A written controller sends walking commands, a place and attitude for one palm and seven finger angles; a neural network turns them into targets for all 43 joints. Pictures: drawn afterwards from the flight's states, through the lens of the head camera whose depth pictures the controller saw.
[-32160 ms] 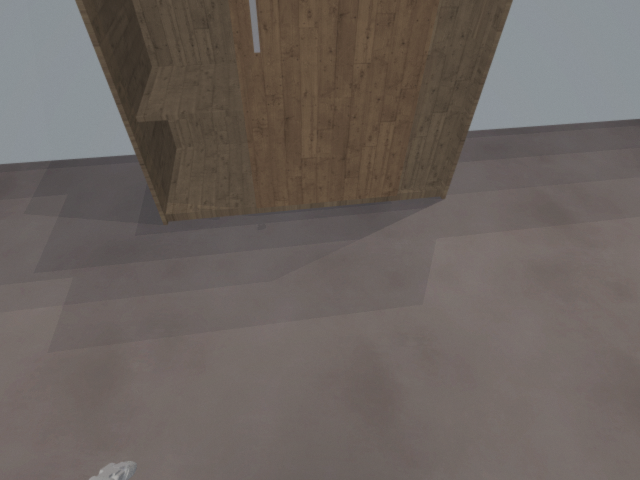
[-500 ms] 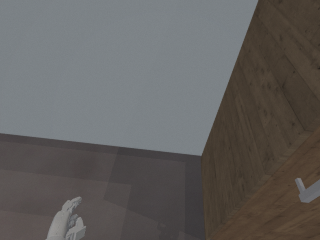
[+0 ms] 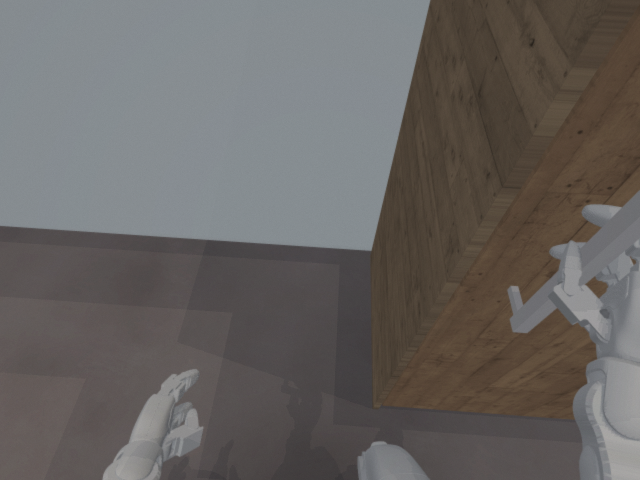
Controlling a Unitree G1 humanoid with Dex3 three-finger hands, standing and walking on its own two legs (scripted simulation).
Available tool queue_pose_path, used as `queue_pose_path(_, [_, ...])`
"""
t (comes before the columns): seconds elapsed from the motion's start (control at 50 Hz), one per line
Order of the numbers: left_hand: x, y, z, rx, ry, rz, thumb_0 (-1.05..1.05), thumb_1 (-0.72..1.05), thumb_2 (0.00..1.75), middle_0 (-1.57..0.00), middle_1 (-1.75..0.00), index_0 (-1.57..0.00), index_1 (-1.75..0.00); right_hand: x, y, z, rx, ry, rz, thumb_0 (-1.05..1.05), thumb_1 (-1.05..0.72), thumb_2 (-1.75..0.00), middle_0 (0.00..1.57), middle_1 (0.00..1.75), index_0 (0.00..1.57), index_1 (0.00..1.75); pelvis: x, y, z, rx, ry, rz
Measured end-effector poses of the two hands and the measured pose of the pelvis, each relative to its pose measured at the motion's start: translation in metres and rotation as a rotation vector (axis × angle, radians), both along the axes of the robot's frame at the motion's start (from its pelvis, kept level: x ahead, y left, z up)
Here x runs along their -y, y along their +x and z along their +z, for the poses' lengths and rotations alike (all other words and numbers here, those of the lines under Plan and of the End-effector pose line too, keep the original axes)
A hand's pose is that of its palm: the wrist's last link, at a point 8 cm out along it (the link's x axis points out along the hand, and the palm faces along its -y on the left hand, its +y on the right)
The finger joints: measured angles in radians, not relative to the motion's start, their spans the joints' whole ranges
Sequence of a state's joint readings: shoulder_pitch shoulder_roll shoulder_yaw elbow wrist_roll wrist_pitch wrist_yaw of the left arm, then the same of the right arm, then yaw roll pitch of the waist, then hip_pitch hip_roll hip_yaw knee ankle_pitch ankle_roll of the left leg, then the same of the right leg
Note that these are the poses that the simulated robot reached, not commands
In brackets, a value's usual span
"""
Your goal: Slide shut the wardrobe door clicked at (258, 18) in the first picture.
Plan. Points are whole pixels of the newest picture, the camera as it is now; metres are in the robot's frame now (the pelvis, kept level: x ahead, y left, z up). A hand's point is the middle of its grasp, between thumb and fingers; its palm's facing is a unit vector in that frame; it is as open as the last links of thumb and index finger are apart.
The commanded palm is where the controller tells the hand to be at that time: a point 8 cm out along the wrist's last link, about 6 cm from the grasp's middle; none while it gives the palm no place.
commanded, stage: stop walking and hold the door there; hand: right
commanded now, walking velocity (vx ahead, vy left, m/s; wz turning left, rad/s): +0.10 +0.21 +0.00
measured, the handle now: (585, 241) +0.33 -0.25 +0.16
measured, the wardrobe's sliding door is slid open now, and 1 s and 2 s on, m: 0.00 0.00 0.00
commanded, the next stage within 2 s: loosen the grip on the handle in 0.96 s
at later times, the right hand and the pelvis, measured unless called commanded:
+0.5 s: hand (571, 286) +0.28 -0.22 +0.15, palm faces +0.12 +0.99 +0.00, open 5.7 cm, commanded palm +0.25 -0.23 +0.14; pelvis -0.01 -0.10 +0.01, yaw -4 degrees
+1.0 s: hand (566, 286) +0.28 -0.22 +0.15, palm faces +0.21 +0.97 -0.09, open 5.9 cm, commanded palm +0.25 -0.23 +0.14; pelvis -0.01 -0.08 +0.01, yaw -3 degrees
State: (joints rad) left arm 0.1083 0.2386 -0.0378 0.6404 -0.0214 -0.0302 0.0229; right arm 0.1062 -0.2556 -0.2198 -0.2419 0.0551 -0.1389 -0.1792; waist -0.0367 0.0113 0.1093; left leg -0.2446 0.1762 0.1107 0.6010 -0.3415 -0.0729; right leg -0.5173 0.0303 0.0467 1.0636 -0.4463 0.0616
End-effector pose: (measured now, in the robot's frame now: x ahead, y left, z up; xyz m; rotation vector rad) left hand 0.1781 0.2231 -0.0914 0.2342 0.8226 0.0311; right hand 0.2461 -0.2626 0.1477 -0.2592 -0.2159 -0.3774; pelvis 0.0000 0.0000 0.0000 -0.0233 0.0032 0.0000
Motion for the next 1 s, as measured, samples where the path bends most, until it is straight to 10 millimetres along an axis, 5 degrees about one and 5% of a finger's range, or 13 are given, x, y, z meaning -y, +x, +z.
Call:
queue_pose_path(0.1, [0.033,0.009,-0.004,0.078,0.056,0.044,0.02,0.90,0.90,-0.20,-0.30,-0.20,-0.30,0.006,0.007,-0.006,0.090,0.060,0.138,-0.07,-0.74,-0.84,0.45,1.39,0.20,1.36,0.045,-0.002,-0.021,0.007,0.010,-0.030])
queue_pose_path(0.26, [0.115,0.001,-0.011,0.033,-0.108,-0.065,0.02,0.90,0.90,-0.20,-0.29,-0.20,-0.29,0.003,0.008,-0.004,0.072,0.140,0.171,-0.03,-0.78,-0.86,0.46,1.40,0.23,1.37,0.065,-0.009,-0.009,0.052,0.022,-0.039])
queue_pose_path(0.38, [0.141,-0.001,-0.006,0.000,-0.099,-0.081,0.02,0.90,0.90,-0.20,-0.30,-0.20,-0.30,0.007,0.008,-0.002,0.052,0.182,0.250,-0.01,-0.79,-0.84,0.46,1.40,0.26,1.39,0.089,-0.010,-0.003,0.027,0.034,-0.059])
queue_pose_path(0.62, [0.142,0.009,0.027,0.034,-0.054,-0.117,0.02,0.90,0.90,-0.20,-0.30,-0.20,-0.30,0.009,0.007,0.001,0.000,0.214,0.275,0.01,-0.79,-0.83,0.41,1.40,0.29,1.40,0.095,-0.015,0.018,0.023,0.068,-0.059])
queue_pose_path(0.78, [0.123,0.016,0.016,0.087,-0.086,-0.089,0.01,0.90,0.90,-0.20,-0.30,-0.20,-0.30,0.004,0.005,0.002,-0.005,0.144,0.194,-0.01,-0.80,-0.84,0.43,1.40,0.21,1.40,0.077,-0.018,0.007,0.025,0.038,-0.047])
queue_pose_path(1.0, [0.089,-0.012,0.011,0.031,-0.018,0.010,0.02,0.90,0.90,-0.20,-0.29,-0.20,-0.29,0.004,0.004,0.003,-0.029,0.139,0.191,-0.01,-0.80,-0.83,0.43,1.40,0.20,1.40,0.080,-0.010,0.011,0.018,0.029,-0.052])
